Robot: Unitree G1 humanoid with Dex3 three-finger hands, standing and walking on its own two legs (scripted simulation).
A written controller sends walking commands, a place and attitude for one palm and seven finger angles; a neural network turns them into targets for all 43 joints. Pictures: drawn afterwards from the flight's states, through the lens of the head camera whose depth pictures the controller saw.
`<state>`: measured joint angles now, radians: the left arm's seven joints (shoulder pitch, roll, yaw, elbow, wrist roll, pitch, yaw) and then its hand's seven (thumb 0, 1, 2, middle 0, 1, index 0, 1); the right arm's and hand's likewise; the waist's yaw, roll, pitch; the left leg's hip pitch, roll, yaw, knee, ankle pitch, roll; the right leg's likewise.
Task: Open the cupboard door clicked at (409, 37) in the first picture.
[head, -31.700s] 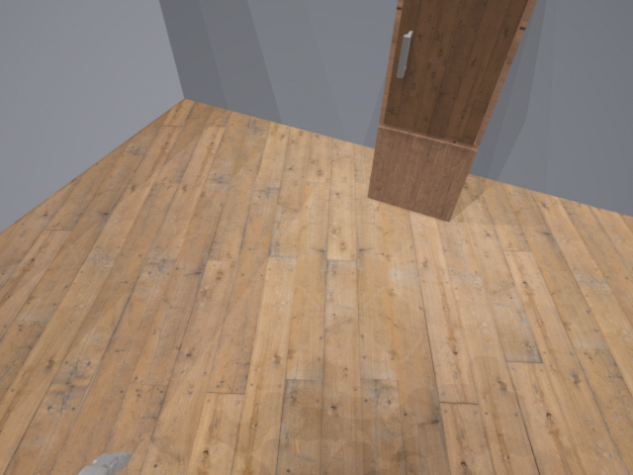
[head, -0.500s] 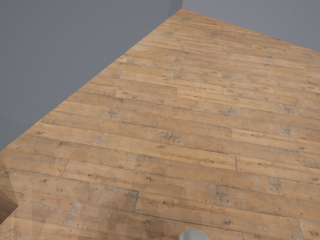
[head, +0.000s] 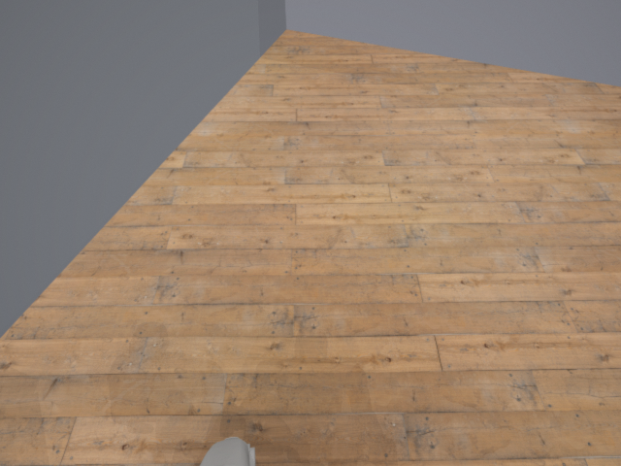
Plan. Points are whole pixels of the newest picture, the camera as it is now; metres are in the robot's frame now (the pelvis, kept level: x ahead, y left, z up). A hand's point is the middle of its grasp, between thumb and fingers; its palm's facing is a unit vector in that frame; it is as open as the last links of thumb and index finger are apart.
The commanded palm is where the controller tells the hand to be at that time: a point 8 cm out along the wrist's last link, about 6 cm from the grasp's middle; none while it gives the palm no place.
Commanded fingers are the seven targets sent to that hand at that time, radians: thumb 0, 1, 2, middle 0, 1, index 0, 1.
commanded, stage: walk to a spot facing it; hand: left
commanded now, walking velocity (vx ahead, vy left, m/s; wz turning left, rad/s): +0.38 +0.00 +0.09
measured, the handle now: out of the picture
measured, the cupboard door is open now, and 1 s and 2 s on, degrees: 52 52 52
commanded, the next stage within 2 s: turn to face it in 0.60 s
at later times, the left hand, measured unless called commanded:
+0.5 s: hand (179, 410) +0.23 +0.22 -0.18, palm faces +0.07 -0.99 -0.16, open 7.4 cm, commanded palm none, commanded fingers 0.00 0.90 0.90 -0.20 -0.30 -0.20 -0.30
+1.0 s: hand (226, 265) +0.50 +0.18 -0.17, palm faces +0.09 -0.98 -0.20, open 7.1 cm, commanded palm none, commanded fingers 0.00 0.90 0.90 -0.20 -0.30 -0.20 -0.30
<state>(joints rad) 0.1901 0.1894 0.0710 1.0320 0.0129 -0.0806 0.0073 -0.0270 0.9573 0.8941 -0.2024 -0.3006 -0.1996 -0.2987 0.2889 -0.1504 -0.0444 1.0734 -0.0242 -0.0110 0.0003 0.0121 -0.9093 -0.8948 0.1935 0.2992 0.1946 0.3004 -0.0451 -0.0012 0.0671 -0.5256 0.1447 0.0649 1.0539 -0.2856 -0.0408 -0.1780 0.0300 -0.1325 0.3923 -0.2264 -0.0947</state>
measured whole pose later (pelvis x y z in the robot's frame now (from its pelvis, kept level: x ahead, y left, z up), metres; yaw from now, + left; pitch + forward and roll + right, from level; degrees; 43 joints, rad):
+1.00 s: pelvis +0.43 -0.01 +0.00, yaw +5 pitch +0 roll +0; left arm 0.15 0.19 0.06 1.01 0.02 -0.05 0.02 -0.02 0.95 0.89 -0.20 -0.30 -0.20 -0.30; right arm 0.22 -0.17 -0.04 1.05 -0.01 0.02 0.00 0.01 -0.91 -0.90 0.19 0.30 0.19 0.30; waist -0.04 -0.03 0.08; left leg -0.51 0.09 0.11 0.90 -0.34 -0.05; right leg -0.17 -0.07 -0.24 0.45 -0.28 -0.02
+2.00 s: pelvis +0.51 -0.05 -0.02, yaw +41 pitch +1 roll +2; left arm 0.26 0.22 0.05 0.92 0.02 0.01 0.01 0.00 0.90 0.89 -0.20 -0.30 -0.20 -0.30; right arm 0.06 -0.27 -0.06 0.90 -0.02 0.06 0.03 0.01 -0.91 -0.90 0.19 0.30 0.19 0.30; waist 0.01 -0.05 0.12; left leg -0.30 0.01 0.10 0.58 -0.27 -0.01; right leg -0.25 -0.16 -0.25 0.70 -0.44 0.01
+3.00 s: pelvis +0.58 -0.08 -0.01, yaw +77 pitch +2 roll +0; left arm 0.11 0.26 0.07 0.87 0.02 0.05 0.00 0.00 0.91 0.89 -0.20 -0.30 -0.19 -0.30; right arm 0.16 -0.23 -0.05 0.91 -0.03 0.04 0.00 0.01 -0.90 -0.89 0.20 0.30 0.20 0.30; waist -0.02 0.01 0.10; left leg -0.33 -0.01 -0.07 0.52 -0.23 -0.02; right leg -0.42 -0.06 0.00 0.84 -0.43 0.08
